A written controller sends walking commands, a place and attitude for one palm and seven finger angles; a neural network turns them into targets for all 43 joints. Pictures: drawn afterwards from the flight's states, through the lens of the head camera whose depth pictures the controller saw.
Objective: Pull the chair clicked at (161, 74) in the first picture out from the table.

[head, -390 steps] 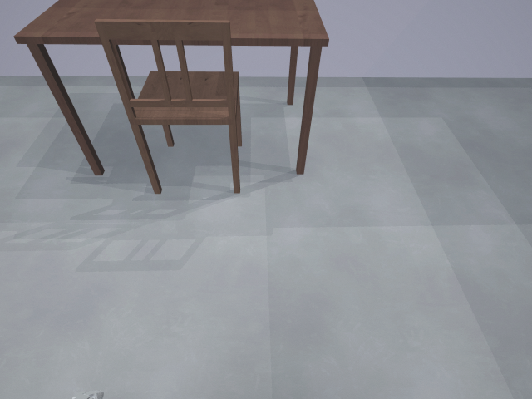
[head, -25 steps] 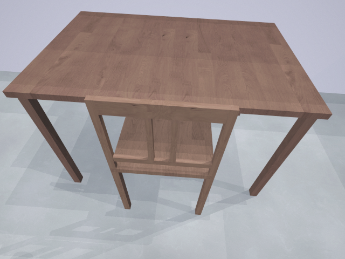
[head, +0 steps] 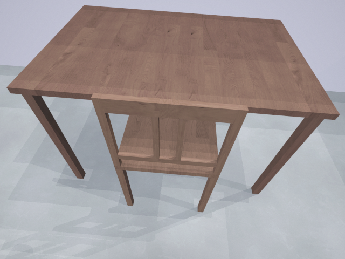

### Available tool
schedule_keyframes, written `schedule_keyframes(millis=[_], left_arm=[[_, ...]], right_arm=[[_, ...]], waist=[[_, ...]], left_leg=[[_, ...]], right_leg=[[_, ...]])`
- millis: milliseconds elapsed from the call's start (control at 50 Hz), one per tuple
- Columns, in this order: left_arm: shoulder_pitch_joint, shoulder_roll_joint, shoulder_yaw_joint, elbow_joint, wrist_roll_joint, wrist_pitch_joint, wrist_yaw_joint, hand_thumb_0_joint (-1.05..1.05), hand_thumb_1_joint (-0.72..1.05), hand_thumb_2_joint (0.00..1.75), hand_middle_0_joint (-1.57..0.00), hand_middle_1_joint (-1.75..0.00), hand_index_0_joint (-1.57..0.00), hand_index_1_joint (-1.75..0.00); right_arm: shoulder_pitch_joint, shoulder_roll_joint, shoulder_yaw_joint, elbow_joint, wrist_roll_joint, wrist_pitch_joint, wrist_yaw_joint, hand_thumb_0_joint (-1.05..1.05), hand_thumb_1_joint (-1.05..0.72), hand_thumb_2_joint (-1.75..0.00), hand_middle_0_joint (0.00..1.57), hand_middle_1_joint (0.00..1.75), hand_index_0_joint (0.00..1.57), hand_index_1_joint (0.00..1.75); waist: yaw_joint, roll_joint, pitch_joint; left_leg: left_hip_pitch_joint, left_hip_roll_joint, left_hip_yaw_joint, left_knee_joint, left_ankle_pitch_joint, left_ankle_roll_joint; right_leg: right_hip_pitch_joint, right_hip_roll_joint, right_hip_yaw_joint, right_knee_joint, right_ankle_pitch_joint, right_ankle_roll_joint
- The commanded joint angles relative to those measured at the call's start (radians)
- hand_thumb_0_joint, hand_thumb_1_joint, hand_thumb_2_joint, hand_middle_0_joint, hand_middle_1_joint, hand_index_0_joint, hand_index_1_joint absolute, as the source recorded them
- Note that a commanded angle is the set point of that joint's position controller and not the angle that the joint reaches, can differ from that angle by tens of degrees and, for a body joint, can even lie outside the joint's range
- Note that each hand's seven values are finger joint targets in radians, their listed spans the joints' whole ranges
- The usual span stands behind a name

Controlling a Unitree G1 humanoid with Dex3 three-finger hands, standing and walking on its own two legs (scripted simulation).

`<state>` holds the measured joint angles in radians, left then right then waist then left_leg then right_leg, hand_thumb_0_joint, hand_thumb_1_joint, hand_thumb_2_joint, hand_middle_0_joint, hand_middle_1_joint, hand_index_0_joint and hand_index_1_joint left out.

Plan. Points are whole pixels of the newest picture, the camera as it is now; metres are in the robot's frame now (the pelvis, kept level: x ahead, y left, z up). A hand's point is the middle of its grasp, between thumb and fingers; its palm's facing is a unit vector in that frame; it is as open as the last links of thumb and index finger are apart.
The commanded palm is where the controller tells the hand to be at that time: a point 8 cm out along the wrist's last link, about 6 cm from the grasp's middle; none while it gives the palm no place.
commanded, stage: look again from close up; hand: left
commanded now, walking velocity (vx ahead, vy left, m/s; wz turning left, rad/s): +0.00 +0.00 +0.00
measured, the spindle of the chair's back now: (156, 138) +0.51 +0.09 -0.11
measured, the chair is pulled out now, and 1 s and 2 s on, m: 0.00 0.00 0.00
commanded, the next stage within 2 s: shuffle to correct the standing spot in 0.02 s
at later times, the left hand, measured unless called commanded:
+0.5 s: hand out of the picture -0.02 +0.13 -0.18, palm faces +0.02 -0.98 -0.18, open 7.3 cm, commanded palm none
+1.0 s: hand out of the picture +0.10 +0.11 -0.18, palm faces +0.06 -0.98 -0.20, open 7.3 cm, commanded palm none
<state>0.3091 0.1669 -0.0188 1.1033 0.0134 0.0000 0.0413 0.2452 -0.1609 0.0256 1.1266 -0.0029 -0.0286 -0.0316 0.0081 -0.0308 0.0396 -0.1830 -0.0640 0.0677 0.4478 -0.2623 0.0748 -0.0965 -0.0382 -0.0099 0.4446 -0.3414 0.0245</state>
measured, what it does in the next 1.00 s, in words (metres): walks ahead: left foot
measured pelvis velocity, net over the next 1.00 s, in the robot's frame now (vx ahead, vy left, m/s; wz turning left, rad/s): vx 0.08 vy -0.07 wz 0.02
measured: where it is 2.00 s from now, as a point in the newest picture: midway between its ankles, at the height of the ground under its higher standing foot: outside the picture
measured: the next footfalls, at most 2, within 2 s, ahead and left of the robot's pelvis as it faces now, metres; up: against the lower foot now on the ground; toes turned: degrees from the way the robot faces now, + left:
left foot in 0.72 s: +0.13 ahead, +0.04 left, +0.00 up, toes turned +6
right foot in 1.02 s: +0.14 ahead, -0.22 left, +0.00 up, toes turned -1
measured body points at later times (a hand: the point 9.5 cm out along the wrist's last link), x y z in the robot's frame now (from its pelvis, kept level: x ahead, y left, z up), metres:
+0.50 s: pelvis +0.02 -0.04 -0.01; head +0.04 -0.04 +0.44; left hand -0.02 +0.18 -0.17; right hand -0.01 -0.26 -0.17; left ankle -0.01 +0.06 -0.73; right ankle -0.05 -0.13 -0.74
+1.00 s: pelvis +0.08 -0.07 +0.00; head +0.11 -0.05 +0.45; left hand +0.10 +0.17 -0.16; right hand +0.13 -0.30 -0.15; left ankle +0.09 +0.03 -0.74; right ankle +0.09 -0.21 -0.73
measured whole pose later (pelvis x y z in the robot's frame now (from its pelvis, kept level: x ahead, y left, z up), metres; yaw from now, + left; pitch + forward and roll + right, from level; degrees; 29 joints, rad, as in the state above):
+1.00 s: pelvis +0.08 -0.07 +0.00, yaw +1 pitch -1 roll +0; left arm 0.24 0.18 0.02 1.03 0.03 0.02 0.04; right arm 0.19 -0.16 -0.01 1.05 -0.01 -0.01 -0.04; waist 0.02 -0.03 0.08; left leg -0.24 0.02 0.08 0.52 -0.26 0.03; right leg -0.30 -0.06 -0.04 0.63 -0.31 0.03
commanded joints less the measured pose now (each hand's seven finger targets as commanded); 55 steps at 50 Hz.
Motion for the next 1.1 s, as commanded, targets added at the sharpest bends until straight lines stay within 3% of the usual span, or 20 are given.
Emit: schedule_keyframes(millis=[0,100,160,240,300,380,440,500,540,600,660,680,700,720,780,820,940,1000,1020,1080], left_arm=[[0.08,0.087,0.016,-0.015,-0.002,-0.013,0.008,0.0,0.9,0.9,-0.2,-0.3,-0.2,-0.3],[0.089,0.082,0.016,-0.008,-0.001,-0.012,0.007,0.0,0.9,0.9,-0.2,-0.3,-0.2,-0.3],[0.093,0.067,0.015,0.007,0.002,-0.005,0.0,0.0,0.9,0.9,-0.2,-0.3,-0.2,-0.3],[0.09,0.056,0.02,-0.007,0.015,0.008,-0.012,0.0,0.9,0.9,-0.2,-0.3,-0.2,-0.3],[0.092,0.052,0.029,-0.024,0.021,0.011,-0.021,0.0,0.9,0.9,-0.2,-0.3,-0.2,-0.3],[0.141,0.045,0.041,-0.022,0.017,0.001,-0.029,0.0,0.9,0.9,-0.2,-0.3,-0.2,-0.3],[0.243,0.106,0.058,0.013,0.012,-0.015,-0.014,0.0,0.9,0.9,-0.2,-0.3,-0.2,-0.3],[0.275,0.088,0.052,0.016,0.019,-0.026,-0.002,0.0,0.9,0.9,-0.2,-0.3,-0.2,-0.3],[0.262,0.094,0.052,0.013,0.022,-0.033,0.002,0.0,0.9,0.9,-0.2,-0.3,-0.2,-0.3],[0.207,0.091,0.051,0.001,0.024,-0.031,0.0,0.0,0.9,0.9,-0.2,-0.3,-0.2,-0.3],[0.139,0.094,0.051,-0.005,0.01,-0.026,-0.012,0.0,0.9,0.9,-0.2,-0.3,-0.2,-0.3],[0.144,0.074,0.048,-0.017,0.008,-0.027,-0.017,0.0,0.9,0.9,-0.2,-0.3,-0.2,-0.3],[0.175,0.026,0.045,-0.033,-0.002,-0.025,-0.017,0.0,0.9,0.9,-0.2,-0.3,-0.2,-0.3],[0.146,0.042,0.047,-0.063,0.007,-0.022,-0.01,0.0,0.9,0.9,-0.2,-0.3,-0.2,-0.3],[0.091,0.012,0.048,-0.06,0.009,0.006,-0.007,0.0,0.9,0.9,-0.2,-0.3,-0.2,-0.3],[0.129,-0.019,0.037,-0.041,0.004,0.018,-0.009,0.0,0.9,0.9,-0.2,-0.3,-0.2,-0.3],[0.083,0.013,0.042,-0.059,0.011,0.016,-0.006,0.0,0.9,0.9,-0.2,-0.3,-0.2,-0.3],[0.051,0.112,0.05,-0.093,0.014,-0.005,-0.002,0.0,0.9,0.9,-0.2,-0.3,-0.2,-0.3],[0.022,0.142,0.052,-0.107,0.013,-0.004,-0.005,0.0,0.9,0.9,-0.2,-0.3,-0.2,-0.3],[-0.033,0.181,0.063,-0.127,0.01,-0.006,-0.006,0.0,0.9,0.9,-0.2,-0.3,-0.2,-0.3]], right_arm=[[0.05,-0.113,-0.022,-0.031,-0.001,-0.011,-0.009,0.0,-0.9,-0.9,0.2,0.3,0.2,0.3],[0.054,-0.109,-0.021,-0.027,-0.001,-0.011,-0.009,0.0,-0.9,-0.9,0.2,0.3,0.2,0.3],[0.071,-0.111,-0.023,-0.013,-0.005,-0.005,-0.009,0.0,-0.9,-0.9,0.2,0.3,0.2,0.3],[0.087,-0.141,-0.044,-0.016,-0.012,0.008,-0.013,0.0,-0.9,-0.9,0.2,0.3,0.2,0.3],[0.11,-0.156,-0.056,-0.024,-0.016,0.009,-0.02,0.0,-0.9,-0.9,0.2,0.3,0.2,0.3],[0.081,-0.118,-0.054,-0.042,-0.017,0.005,-0.02,0.0,-0.9,-0.9,0.2,0.3,0.2,0.3],[0.024,-0.046,-0.04,-0.073,-0.014,-0.005,-0.012,0.0,-0.9,-0.9,0.2,0.3,0.2,0.3],[-0.047,-0.033,-0.046,-0.096,-0.014,-0.006,-0.012,0.0,-0.9,-0.9,0.2,0.3,0.2,0.3],[-0.055,-0.022,-0.046,-0.105,-0.013,-0.008,0.0,0.0,-0.9,-0.9,0.2,0.3,0.2,0.3],[-0.057,-0.005,-0.045,-0.114,-0.01,-0.004,0.007,0.0,-0.9,-0.9,0.2,0.3,0.2,0.3],[0.126,-0.018,-0.047,-0.049,-0.013,-0.016,-0.006,0.0,-0.9,-0.9,0.2,0.3,0.2,0.3],[0.213,-0.067,-0.058,-0.018,-0.016,-0.022,-0.014,0.0,-0.9,-0.9,0.2,0.3,0.2,0.3],[0.257,-0.16,-0.07,-0.021,-0.028,-0.025,-0.022,0.0,-0.9,-0.9,0.2,0.3,0.2,0.3],[0.255,-0.18,-0.066,-0.04,-0.018,-0.011,-0.025,0.0,-0.9,-0.9,0.2,0.3,0.2,0.3],[0.019,-0.088,-0.036,-0.103,-0.017,-0.011,-0.03,0.0,-0.9,-0.9,0.2,0.3,0.2,0.3],[-0.02,-0.098,-0.037,-0.108,-0.016,-0.011,-0.022,0.0,-0.9,-0.9,0.2,0.3,0.2,0.3],[-0.016,-0.122,-0.066,-0.125,-0.01,0.015,-0.009,0.0,-0.9,-0.9,0.2,0.3,0.2,0.3],[0.0,-0.08,-0.065,-0.149,-0.002,0.024,0.003,0.0,-0.9,-0.9,0.2,0.3,0.2,0.3],[0.02,-0.069,-0.064,-0.155,-0.002,0.027,0.009,0.0,-0.9,-0.9,0.2,0.3,0.2,0.3],[0.041,-0.083,-0.069,-0.151,-0.006,0.046,0.01,0.0,-0.9,-0.9,0.2,0.3,0.2,0.3]], waist=[[0.001,0.022,0.017],[0.001,0.019,0.02],[-0.007,0.032,0.027],[-0.014,0.084,0.094],[-0.016,0.1,0.065],[0.018,0.033,0.059],[0.045,-0.223,0.048],[0.056,-0.085,0.067],[0.046,-0.05,0.025],[0.018,-0.084,0.041],[-0.073,-0.075,-0.035],[-0.098,-0.013,-0.076],[-0.092,0.237,-0.123],[-0.083,0.258,-0.093],[0.009,0.149,0.089],[0.03,0.15,0.005],[0.026,0.133,-0.009],[0.007,0.024,-0.009],[-0.01,0.035,-0.02],[-0.017,-0.129,-0.041]], left_leg=[[0.047,0.157,-0.145,-0.081,0.316,-0.012],[0.048,0.158,-0.147,-0.093,0.289,-0.012],[0.049,0.183,-0.177,-0.135,0.093,-0.004],[0.008,0.256,-0.288,-0.213,-0.155,0.043],[0.012,0.313,-0.341,-0.192,-0.127,0.095],[-0.146,0.249,-0.221,-0.082,-0.086,0.051],[-0.333,0.068,0.04,0.261,-0.145,-0.035],[-0.457,0.096,0.008,0.554,-0.328,-0.042],[-0.455,0.096,0.026,0.532,-0.287,-0.045],[-0.328,0.094,0.05,0.388,-0.202,-0.042],[0.014,0.054,0.087,0.066,0.066,-0.029],[0.188,0.138,-0.026,0.03,0.217,0.004],[0.27,0.417,-0.357,-0.033,0.492,0.141],[0.183,0.527,-0.472,-0.122,0.618,0.23],[-0.144,0.424,-0.292,-0.148,0.562,0.176],[-0.106,0.335,-0.169,-0.135,0.559,0.13],[-0.106,0.274,-0.121,-0.079,0.315,0.06],[-0.104,0.151,-0.061,0.012,0.083,-0.051],[-0.069,0.119,-0.046,0.009,0.021,-0.065],[-0.031,0.096,-0.01,0.068,0.032,-0.088]], right_leg=[[-0.077,-0.065,0.051,-0.054,0.21,-0.043],[-0.081,-0.067,0.049,-0.061,0.19,-0.042],[-0.107,-0.043,0.018,-0.039,0.054,-0.04],[-0.215,-0.005,-0.028,0.061,-0.058,-0.046],[-0.261,0.003,-0.034,0.146,-0.095,-0.054],[-0.097,-0.015,0.0,0.001,-0.003,-0.075],[0.075,-0.204,0.246,-0.133,0.284,-0.178],[0.13,-0.268,0.248,-0.085,0.777,-0.305],[0.176,-0.22,0.167,-0.056,0.87,-0.281],[0.056,-0.183,0.118,-0.081,0.742,-0.251],[-0.043,-0.083,0.02,0.116,0.737,-0.167],[-0.164,-0.049,0.014,0.271,0.572,-0.127],[-0.332,0.036,-0.053,0.522,0.114,-0.064],[-0.374,0.064,-0.016,0.692,-0.274,-0.06],[-0.304,-0.028,0.053,0.634,-0.198,-0.036],[-0.217,-0.022,0.005,0.476,-0.118,-0.016],[-0.099,-0.004,-0.06,0.123,0.097,0.005],[-0.117,-0.118,0.12,-0.025,0.318,-0.047],[-0.165,-0.161,0.149,-0.026,0.318,-0.071],[-0.178,-0.196,0.183,-0.046,0.374,-0.113]])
